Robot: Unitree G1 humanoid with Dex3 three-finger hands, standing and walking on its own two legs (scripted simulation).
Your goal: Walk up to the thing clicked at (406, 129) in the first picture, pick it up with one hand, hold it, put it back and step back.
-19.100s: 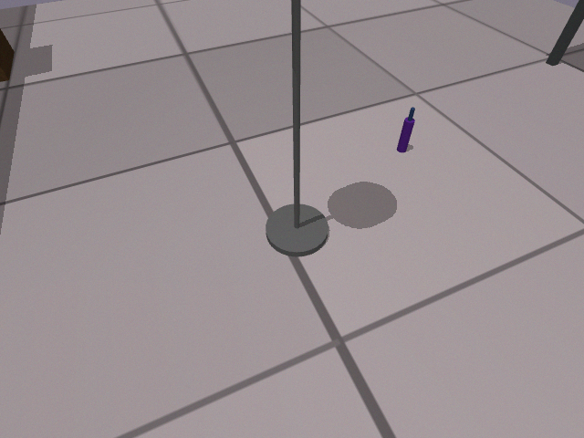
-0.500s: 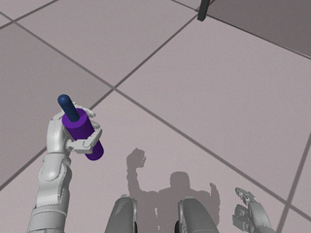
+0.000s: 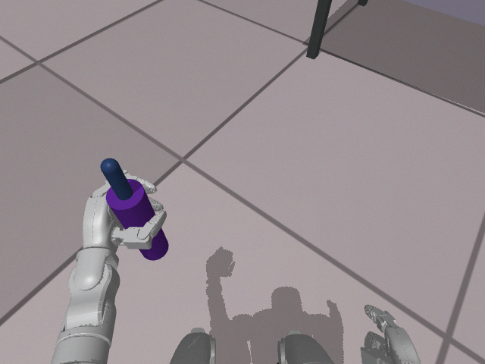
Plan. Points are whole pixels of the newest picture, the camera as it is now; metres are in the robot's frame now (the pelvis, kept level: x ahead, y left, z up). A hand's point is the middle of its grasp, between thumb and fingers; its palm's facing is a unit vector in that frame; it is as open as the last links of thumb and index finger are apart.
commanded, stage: lift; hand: left
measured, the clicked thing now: (136, 214) +0.34 +0.18 +0.04
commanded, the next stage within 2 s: hold in 0.30 s
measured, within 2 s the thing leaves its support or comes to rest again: neither
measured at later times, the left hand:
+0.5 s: hand (143, 202) +0.34 +0.16 +0.07, palm faces +0.03 -1.00 -0.01, open 7.4 cm
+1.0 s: hand (141, 199) +0.34 +0.16 +0.09, palm faces +0.05 -1.00 -0.01, open 7.4 cm
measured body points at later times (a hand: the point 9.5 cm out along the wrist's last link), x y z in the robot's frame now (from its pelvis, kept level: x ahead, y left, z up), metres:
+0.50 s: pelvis +0.01 +0.00 +0.02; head +0.06 +0.00 +0.47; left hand +0.34 +0.22 +0.07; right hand +0.14 -0.25 -0.09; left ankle +0.03 +0.13 -0.67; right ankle +0.01 -0.13 -0.67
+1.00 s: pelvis +0.01 -0.01 +0.03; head +0.05 -0.01 +0.48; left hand +0.33 +0.22 +0.09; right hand +0.14 -0.25 -0.08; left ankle +0.03 +0.13 -0.67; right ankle +0.01 -0.13 -0.67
